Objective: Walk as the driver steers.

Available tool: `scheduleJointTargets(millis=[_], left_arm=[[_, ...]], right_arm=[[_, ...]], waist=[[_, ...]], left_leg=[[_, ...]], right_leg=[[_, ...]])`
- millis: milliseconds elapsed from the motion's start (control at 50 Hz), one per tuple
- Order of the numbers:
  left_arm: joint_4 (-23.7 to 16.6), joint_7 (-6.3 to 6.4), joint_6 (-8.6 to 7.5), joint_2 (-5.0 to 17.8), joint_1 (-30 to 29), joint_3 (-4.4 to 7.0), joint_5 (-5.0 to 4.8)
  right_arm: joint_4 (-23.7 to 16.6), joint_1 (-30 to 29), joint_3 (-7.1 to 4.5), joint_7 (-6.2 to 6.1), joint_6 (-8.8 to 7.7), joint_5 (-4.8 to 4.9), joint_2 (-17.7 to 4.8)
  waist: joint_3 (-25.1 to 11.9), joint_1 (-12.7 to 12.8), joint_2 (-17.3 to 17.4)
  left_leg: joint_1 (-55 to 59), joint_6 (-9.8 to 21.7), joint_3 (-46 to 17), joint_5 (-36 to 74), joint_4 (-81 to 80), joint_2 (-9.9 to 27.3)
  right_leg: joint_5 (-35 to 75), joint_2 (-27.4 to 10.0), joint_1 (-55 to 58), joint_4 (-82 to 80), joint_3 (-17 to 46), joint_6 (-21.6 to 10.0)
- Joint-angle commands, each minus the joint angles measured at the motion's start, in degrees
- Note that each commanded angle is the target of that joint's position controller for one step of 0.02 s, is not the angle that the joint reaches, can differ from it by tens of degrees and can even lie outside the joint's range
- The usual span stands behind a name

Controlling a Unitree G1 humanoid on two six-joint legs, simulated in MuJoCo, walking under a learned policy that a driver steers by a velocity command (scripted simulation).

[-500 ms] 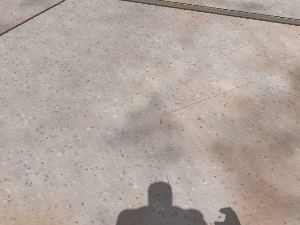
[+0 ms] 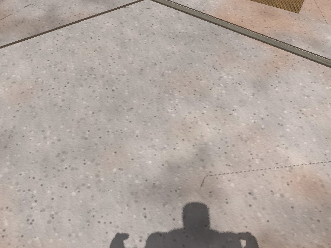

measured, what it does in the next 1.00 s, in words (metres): steps on the spot: right foot, then left foot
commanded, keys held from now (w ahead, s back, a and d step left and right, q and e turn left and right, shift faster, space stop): e+shift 0.26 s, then q+shift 0.58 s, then e+shift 0.16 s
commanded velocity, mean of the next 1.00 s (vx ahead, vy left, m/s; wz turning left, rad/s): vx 0.02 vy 0.00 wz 0.11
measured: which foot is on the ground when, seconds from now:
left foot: down 0.00-0.14, up 0.16-0.74, down 0.76-1.00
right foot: up 0.00-0.10, down 0.12-0.76, up 0.78-1.00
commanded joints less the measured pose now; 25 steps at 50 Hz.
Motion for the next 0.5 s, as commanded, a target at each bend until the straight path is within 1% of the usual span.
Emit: scheduleJointTargets(millis=[20,60,80,100,120,140,160,180,200,220,240,260,280,300,340,380,400,420,440,460,480,500], left_arm=[[-4.81,-0.39,0.46,7.7,-0.61,2.45,-0.82],[-5.56,-1.08,0.7,7.32,-0.48,2.7,-0.54],[-5.34,-1.54,0.71,6.73,0.88,2.78,-0.43],[-4.62,-1.98,0.63,6.2,3.13,2.95,-0.35],[-3.95,-2.24,0.54,6.79,5.07,3.47,0.0],[-4.35,-2.03,0.32,11.37,6.13,4.84,0.72],[-5.66,-1.92,0.17,16.95,7.18,6.33,1.09],[-5.39,-1.95,-0.18,14.25,12.09,5.78,2.58],[-5.38,-1.78,-0.51,12.65,10.27,5.61,2.57],[-6.18,-1.32,-0.22,11.61,7.03,5.73,1.26],[-6.97,-0.69,0.41,10.83,5.02,5.54,-0.01],[-7.51,-0.06,1.08,10.19,3.87,5.35,-0.51],[-8.02,0.36,1.68,9.31,2.63,4.91,-0.12],[-8.23,0.64,1.91,8.12,2.77,4.45,0.41],[-7.51,0.88,1.86,5.84,3.92,3.39,1.11],[-6.43,0.77,1.69,2.9,3.38,2.08,1.93],[-5.85,0.59,1.62,2.3,3.07,1.76,2.43],[-5.43,0.41,1.63,3.52,3.04,2.08,2.83],[-5.18,0.33,1.79,5.9,2.89,2.83,2.94],[-5.01,0.35,2.07,7.86,2.7,3.5,2.96],[-4.9,0.43,2.36,8.92,2.5,3.94,2.84],[-4.77,0.58,2.6,9.03,2.18,4.12,2.59]], right_arm=[[-2.19,0.0,-3.1,-0.58,0.08,-0.11,-9.85],[-1.69,0.41,-3.37,-1.22,0.73,0.76,-9.67],[-1.65,-0.04,-3.46,-1.58,0.98,1.28,-9.54],[-1.73,-0.83,-3.52,-1.91,1.17,1.85,-9.25],[-1.39,0.11,-3.52,-2.14,1.19,2.4,-8.38],[-1.56,2.59,-3.63,-2.27,0.95,1.83,-7.06],[-4.44,-0.51,-3.54,-2.24,0.62,-0.19,-6.98],[-5.22,-3.91,-3.56,-2.22,0.27,-0.14,-7.49],[-4.81,-4.2,-3.78,-2.16,0.5,1.22,-7.62],[-3.7,-3.88,-3.79,-2.32,0.96,1.49,-7.04],[-3.48,-4.45,-3.87,-2.57,1.3,1.16,-7.14],[-3.51,-4.99,-3.95,-2.56,1.34,1.1,-6.89],[-2.49,-3.61,-3.87,-2.39,1.43,1.49,-6.7],[-1.44,-2.67,-3.7,-2.29,1.53,1.86,-6.49],[-0.41,-2.32,-3.23,-2.34,1.71,2.14,-5.89],[0.64,-1.28,-2.47,-2.12,1.9,2.16,-4.3],[1.14,-0.77,-2.19,-1.86,1.92,2.26,-3.79],[0.99,-1.14,-2.25,-1.66,1.91,2.51,-4.42],[0.31,-2.0,-2.72,-1.55,1.9,2.85,-6.36],[-0.31,-2.49,-3.23,-1.5,1.86,3.2,-8.26],[-0.74,-2.57,-3.6,-1.5,1.81,3.47,-9.5],[-0.98,-2.36,-3.8,-1.51,1.78,3.59,-9.88]], waist=[[-7.82,-1.45,9.35],[-6.73,-1.57,9.78],[-6.77,-0.85,9.77],[-7.09,0.38,9.38],[-7.03,1.05,7.44],[-6.01,-0.42,-3.92],[-4.34,0.06,-17.07],[-10.52,4.07,-13.48],[-10.67,2.83,-8.29],[-10.04,1.63,-3.81],[-9.76,1.25,-2.66],[-10.26,0.62,-2.96],[-11.2,0.06,-3.54],[-12.49,0.45,-3.97],[-13.71,1.32,-4.17],[-13.48,1.13,-4.67],[-12.5,1.35,-5.41],[-10.69,2.08,-6.41],[-8.56,2.86,-7.27],[-6.9,3.46,-7.36],[-5.75,3.88,-6.84],[-5.09,4.03,-5.97]], left_leg=[[2.13,10.25,-6.86,15.89,-6.6,18.15],[5.34,9.77,-8.25,15.66,-4.9,20.46],[6.19,8.9,-7.95,15.9,-3.41,20.77],[6.25,7.29,-6.7,15.01,-1.08,20.14],[5.61,4.45,-4.64,10.86,2.95,17.82],[-0.02,-0.62,1.4,1.03,15.44,11.45],[-17.27,-6.46,5.0,-23.07,29.11,0.59],[-21.37,-6.59,-2.48,-28.84,38.67,0.56],[-22.4,-6.17,-4.78,-24.9,42.15,2.16],[-22.93,-6.48,-5.0,-20.26,41.97,3.22],[-22.86,-7.0,-5.37,-17.14,40.24,4.02],[-20.56,-7.47,-5.34,-14.75,38.49,4.11],[-19.2,-8.16,-3.54,-12.67,38.57,3.98],[-17.86,-8.74,-2.48,-11.65,37.47,4.26],[-15.49,-9.64,-1.67,-10.69,33.84,5.76],[-9.99,-9.98,-1.68,-9.32,26.95,8.18],[-6.59,-9.99,-1.23,-9.03,23.23,8.89],[-4.45,-9.84,-0.5,-9.37,20.9,9.02],[-4.41,-9.63,0.35,-10.49,20.38,8.72],[-5.52,-9.37,0.65,-12.01,20.73,8.49],[-7.13,-9.13,0.6,-13.41,21.42,8.54],[-8.72,-8.99,0.28,-14.51,22.14,8.95]], right_leg=[[-1.93,0.73,8.27,-2.05,-2.84,-1.0],[-5.19,0.77,7.0,-4.78,-3.98,-2.29],[-4.88,1.27,8.39,-7.87,-5.0,-3.22],[-1.97,2.4,11.51,-13.17,-6.33,-4.37],[3.79,3.33,14.99,-19.33,-5.48,-6.02],[22.09,-3.1,19.16,-25.44,7.23,-9.44],[36.19,-14.43,26.54,-28.91,27.52,-20.01],[32.64,-15.6,30.85,-31.15,32.84,-24.13],[28.88,-12.81,31.7,-29.72,28.54,-21.51],[25.82,-9.47,30.99,-28.48,24.15,-18.34],[24.05,-8.05,29.96,-28.27,22.17,-16.86],[22.41,-6.1,28.32,-28.43,20.52,-15.8],[23.93,-5.68,28.28,-28.06,17.72,-15.27],[26.17,-5.43,29.05,-27.68,15.85,-15.12],[28.86,-5.44,30.39,-27.2,13.13,-15.17],[25.2,-4.49,28.35,-27.6,9.83,-14.7],[22.09,-4.14,26.24,-28.41,8.46,-14.74],[19.0,-4.5,24.21,-29.46,8.2,-15.35],[16.41,-5.48,23.25,-30.33,8.94,-16.38],[14.72,-6.86,23.4,-30.9,10.04,-17.44],[14.28,-8.35,24.3,-31.15,11.17,-18.35],[15.07,-9.75,25.63,-31.1,12.04,-19.03]])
